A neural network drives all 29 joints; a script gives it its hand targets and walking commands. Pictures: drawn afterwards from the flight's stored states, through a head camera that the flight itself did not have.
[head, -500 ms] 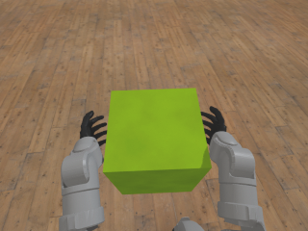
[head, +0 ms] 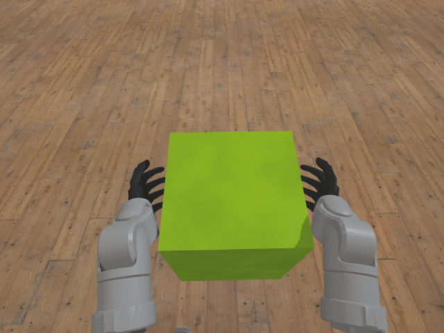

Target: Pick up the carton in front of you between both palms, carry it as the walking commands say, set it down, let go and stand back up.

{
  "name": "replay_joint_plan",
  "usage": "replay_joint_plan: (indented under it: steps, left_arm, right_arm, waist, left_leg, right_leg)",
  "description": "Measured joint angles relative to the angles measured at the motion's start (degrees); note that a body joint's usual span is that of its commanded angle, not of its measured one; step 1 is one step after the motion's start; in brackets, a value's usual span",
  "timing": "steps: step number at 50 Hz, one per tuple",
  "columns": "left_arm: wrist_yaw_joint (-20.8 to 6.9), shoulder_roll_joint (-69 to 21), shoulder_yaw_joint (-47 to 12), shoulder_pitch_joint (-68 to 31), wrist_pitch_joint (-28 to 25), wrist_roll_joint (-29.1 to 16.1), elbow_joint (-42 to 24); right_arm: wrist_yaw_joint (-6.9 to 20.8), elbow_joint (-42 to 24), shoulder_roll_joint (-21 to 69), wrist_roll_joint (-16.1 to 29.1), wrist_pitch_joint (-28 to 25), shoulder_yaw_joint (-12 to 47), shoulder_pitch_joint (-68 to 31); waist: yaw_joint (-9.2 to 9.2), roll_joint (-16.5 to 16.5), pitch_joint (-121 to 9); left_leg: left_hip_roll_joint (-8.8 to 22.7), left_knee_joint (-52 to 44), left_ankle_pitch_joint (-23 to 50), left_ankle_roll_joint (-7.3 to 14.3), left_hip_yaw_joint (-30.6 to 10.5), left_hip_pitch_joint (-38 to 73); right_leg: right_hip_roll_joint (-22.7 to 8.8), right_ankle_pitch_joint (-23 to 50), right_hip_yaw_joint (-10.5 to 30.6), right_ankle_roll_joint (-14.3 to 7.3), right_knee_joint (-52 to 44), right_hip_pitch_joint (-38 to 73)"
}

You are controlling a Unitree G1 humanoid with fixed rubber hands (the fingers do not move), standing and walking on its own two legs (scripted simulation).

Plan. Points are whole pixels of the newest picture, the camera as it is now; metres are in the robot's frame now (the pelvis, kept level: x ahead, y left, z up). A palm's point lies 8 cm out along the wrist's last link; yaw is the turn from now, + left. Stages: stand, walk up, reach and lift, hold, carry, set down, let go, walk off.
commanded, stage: carry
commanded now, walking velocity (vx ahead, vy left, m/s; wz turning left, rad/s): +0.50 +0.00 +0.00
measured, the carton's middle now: (231, 213) +0.35 +0.01 +0.02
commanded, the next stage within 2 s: none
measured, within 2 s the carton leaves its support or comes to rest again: neither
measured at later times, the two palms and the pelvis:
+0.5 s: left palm (168, 108) +0.59 +0.15 +0.09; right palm (299, 108) +0.58 -0.15 +0.09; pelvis +0.33 +0.01 +0.00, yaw -2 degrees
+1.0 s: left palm (178, 48) +0.87 +0.16 +0.09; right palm (280, 46) +0.87 -0.15 +0.10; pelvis +0.65 +0.01 -0.01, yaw +0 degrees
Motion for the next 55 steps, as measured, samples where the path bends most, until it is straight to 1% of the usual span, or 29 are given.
replay_joint_plan:
  steps: [2,4,5,6,7,9,10,12,16,18,21,25,26,27,28,29,31,32,33,35,38,42,45,48,51,52,53,54,55]
  left_arm:
    - [0.5,-0.1,-0.3,-0.4,0.6,0.4,-1.0]
    - [1.0,0.2,-0.4,-0.6,1.6,0.7,-2.2]
    - [1.2,0.8,-0.4,-0.8,2.2,0.6,-2.7]
    - [1.3,1.6,-0.4,-0.9,2.8,0.2,-2.9]
    - [1.4,2.2,-0.3,-0.5,3.5,-0.2,-3.2]
    - [1.3,2.3,0.0,0.6,5.0,-1.0,-4.0]
    - [1.2,1.9,0.2,1.3,5.7,-1.1,-4.5]
    - [0.7,0.4,0.2,3.1,6.8,-1.0,-6.2]
    - [0.0,-0.2,-3.4,8.4,8.3,-0.3,-11.8]
    - [-0.4,0.5,-5.4,11.1,9.4,-0.3,-14.8]
    - [-0.9,1.0,-7.5,15.2,11.0,-0.4,-18.9]
    - [-1.2,1.3,-9.2,20.6,13.2,-0.6,-23.4]
    - [-1.2,1.2,-9.5,21.8,13.7,-0.6,-24.2]
    - [-1.2,1.2,-9.9,22.6,14.1,-0.7,-24.7]
    - [-1.2,1.1,-10.5,23.3,14.0,-0.5,-24.2]
    - [-1.2,1.1,-11.0,23.6,14.1,-0.4,-23.4]
    - [-1.2,1.0,-11.4,24.7,14.7,-0.4,-22.7]
    - [-1.3,0.9,-11.4,25.6,14.9,-0.5,-23.0]
    - [-1.3,0.8,-11.3,26.6,14.9,-0.5,-23.5]
    - [-1.5,0.6,-11.0,28.0,14.6,-0.6,-24.4]
    - [-1.7,0.6,-10.9,28.9,14.0,-0.6,-25.3]
    - [-1.8,0.6,-11.3,28.9,13.7,-0.6,-26.4]
    - [-1.8,0.7,-11.6,28.2,14.3,-0.6,-27.1]
    - [-1.6,0.8,-11.7,27.1,15.3,-0.6,-27.7]
    - [-1.1,0.9,-11.7,26.0,16.4,-0.7,-28.3]
    - [-0.9,1.1,-11.3,25.4,16.7,-0.7,-28.4]
    - [-0.7,1.1,-10.5,24.7,16.9,-0.8,-27.9]
    - [-0.7,1.2,-9.8,24.0,17.1,-1.0,-27.2]
    - [-0.6,1.2,-9.2,23.5,17.3,-1.1,-26.7]
  right_arm:
    - [-0.2,-0.8,-0.5,0.3,0.5,0.2,-0.4]
    - [-0.3,-1.0,-0.8,0.5,1.3,0.5,-1.3]
    - [-0.3,-0.7,-0.5,0.3,1.4,0.7,-1.8]
    - [-0.4,-0.3,-0.1,0.0,1.4,1.0,-2.1]
    - [-0.4,0.0,0.3,-0.2,1.9,1.3,-2.3]
    - [-0.2,-0.8,1.0,-0.1,3.4,1.7,-1.2]
    - [0.1,-1.8,1.3,0.1,4.1,1.7,0.1]
    - [1.0,-4.7,1.8,0.4,5.2,1.9,3.2]
    - [2.7,-10.6,0.3,2.2,7.2,4.8,8.9]
    - [2.8,-13.4,-0.2,2.4,8.2,6.4,11.4]
    - [2.8,-16.8,-0.5,2.5,9.6,8.6,15.0]
    - [2.8,-20.6,-0.7,2.3,11.9,11.1,19.6]
    - [2.8,-21.6,-0.7,2.2,12.5,11.5,20.8]
    - [2.8,-22.5,-0.6,2.1,13.0,11.7,21.9]
    - [2.8,-22.7,-0.6,2.1,13.5,11.4,22.6]
    - [2.8,-22.6,-0.6,2.0,13.9,11.1,23.3]
    - [2.8,-22.7,-0.4,1.7,14.9,11.1,24.7]
    - [2.8,-22.9,-0.3,1.5,15.2,11.4,25.3]
    - [2.8,-23.0,-0.3,1.4,15.4,11.8,25.8]
    - [2.9,-23.4,-0.1,1.1,15.1,12.7,26.8]
    - [3.1,-24.0,-0.1,0.7,14.2,13.4,27.6]
    - [3.3,-25.4,-0.1,0.4,13.9,13.6,28.0]
    - [3.2,-26.6,-0.1,0.5,14.4,13.4,27.8]
    - [2.7,-27.3,-0.1,0.8,15.2,12.9,27.1]
    - [2.2,-27.5,-0.3,1.4,16.0,12.4,25.8]
    - [2.1,-26.9,-0.4,1.6,15.9,12.4,25.1]
    - [2.1,-25.5,-0.5,1.7,15.6,12.6,24.1]
    - [2.2,-24.1,-0.6,1.8,15.5,12.7,23.0]
    - [2.4,-23.1,-0.6,2.1,15.5,12.7,22.3]
  waist:
    - [-0.29,-0.2,-0.8]
    - [-0.81,-0.5,-1.6]
    - [-1.39,-1.5,-1.9]
    - [-1.84,-2.5,-2.0]
    - [-2.23,-2.6,-2.0]
    - [-2.71,-1.7,-1.9]
    - [-2.75,-1.3,-1.9]
    - [-2.75,-0.7,-1.8]
    - [-3.08,-0.1,-1.7]
    - [-3.16,-0.2,-2.2]
    - [-3.0,-0.5,-3.3]
    - [-2.91,-0.1,-4.9]
    - [-2.85,0.2,-5.1]
    - [-2.76,0.5,-5.4]
    - [-2.41,1.8,-5.6]
    - [-2.0,2.3,-5.6]
    - [-1.61,2.0,-5.3]
    - [-1.49,1.6,-5.1]
    - [-1.38,1.4,-5.0]
    - [-1.08,1.0,-5.0]
    - [-0.68,0.3,-5.8]
    - [-0.77,0.0,-7.2]
    - [-1.07,0.0,-7.8]
    - [-1.24,-0.1,-8.0]
    - [-1.26,-1.0,-7.5]
    - [-1.58,-2.1,-7.0]
    - [-2.01,-3.3,-6.6]
    - [-2.52,-3.6,-5.9]
    - [-2.86,-3.4,-5.1]
  left_leg:
    - [-1.0,-5.8,1.9,0.3,1.8,3.1]
    - [-2.2,-12.1,3.7,0.9,4.5,8.1]
    - [-3.0,-12.3,4.8,2.1,5.5,9.3]
    - [-3.6,-10.2,2.8,3.0,6.3,9.5]
    - [-3.7,-8.8,0.3,3.6,6.6,10.0]
    - [-3.3,-9.5,-2.9,3.9,6.6,12.5]
    - [-3.1,-11.0,-3.2,3.4,6.5,14.2]
    - [-2.8,-14.8,-3.3,3.0,6.3,18.0]
    - [-2.3,-21.2,-4.1,2.6,5.6,25.3]
    - [-2.1,-23.3,-5.2,2.0,5.4,28.6]
    - [-2.1,-25.3,-7.8,0.9,5.3,33.7]
    - [-1.7,-24.4,-13.7,-1.2,5.0,39.9]
    - [-1.2,-22.1,-16.2,-1.8,4.7,40.9]
    - [-0.6,-18.0,-19.2,-2.2,4.3,40.9]
    - [1.0,-10.7,-20.3,-2.3,3.8,38.6]
    - [1.5,-0.7,-19.8,-2.0,2.4,34.6]
    - [0.4,17.6,-18.8,-1.0,-0.4,25.4]
    - [0.1,23.1,-17.4,-0.6,-0.6,21.3]
    - [0.1,25.7,-15.6,-0.3,-0.4,17.8]
    - [0.8,24.4,-12.2,-0.2,0.5,12.5]
    - [1.8,15.6,-8.2,-0.8,1.8,7.6]
    - [2.5,2.4,-1.7,-1.5,3.1,4.8]
    - [2.5,-3.9,2.4,-1.5,4.1,4.4]
    - [2.1,-7.8,4.3,-1.2,5.5,5.5]
    - [1.0,-11.2,2.4,-0.3,8.3,9.3]
    - [0.1,-10.8,4.3,1.3,9.2,10.2]
    - [-0.5,-8.2,3.1,2.6,10.1,9.9]
    - [-0.7,-6.4,0.8,3.5,10.5,9.9]
    - [-0.6,-6.2,-0.9,3.9,10.6,10.5]
  right_leg:
    - [-0.4,-2.4,0.5,1.0,-0.2,2.7]
    - [-1.1,-6.2,1.2,2.0,3.2,4.2]
    - [-2.2,-8.4,1.5,2.4,8.0,3.4]
    - [-3.3,-8.1,2.3,2.6,15.5,0.8]
    - [-3.1,-8.3,3.5,2.8,23.8,-2.7]
    - [-2.5,-8.0,4.3,3.0,36.6,-9.4]
    - [-2.7,-6.8,3.8,3.2,39.4,-12.3]
    - [-3.7,-4.0,2.8,3.9,38.6,-16.6]
    - [-5.4,1.1,1.5,5.3,29.3,-22.0]
    - [-6.0,4.5,0.9,5.6,23.5,-23.4]
    - [-6.4,9.5,-0.7,5.3,15.2,-23.7]
    - [-5.4,14.7,-4.2,4.1,6.3,-20.6]
    - [-4.7,14.7,-5.4,3.8,4.3,-18.8]
    - [-4.2,14.9,-6.3,2.7,3.3,-17.1]
    - [-3.6,14.0,-7.1,0.7,5.9,-17.1]
    - [-3.5,11.8,-7.6,-0.4,8.3,-17.1]
    - [-3.8,8.5,-8.0,-1.0,8.8,-15.2]
    - [-4.0,8.3,-8.0,-0.4,7.5,-13.6]
    - [-3.9,8.2,-8.0,-0.2,5.7,-11.8]
    - [-3.8,8.1,-7.8,0.0,2.1,-8.3]
    - [-3.7,7.9,-7.3,0.4,-3.0,-3.1]
    - [-3.6,6.4,-6.9,1.5,-7.9,3.5]
    - [-3.6,3.9,-6.6,2.7,-9.5,8.1]
    - [-3.8,0.3,-6.2,4.2,-9.6,12.4]
    - [-5.2,-5.6,-5.3,6.3,-5.4,15.2]
    - [-6.6,-8.6,-4.8,6.8,-0.9,14.6]
    - [-8.5,-9.6,-4.0,6.8,6.8,11.8]
    - [-8.9,-9.1,-2.0,6.6,16.6,7.3]
    - [-8.2,-9.4,0.2,6.4,26.2,2.4]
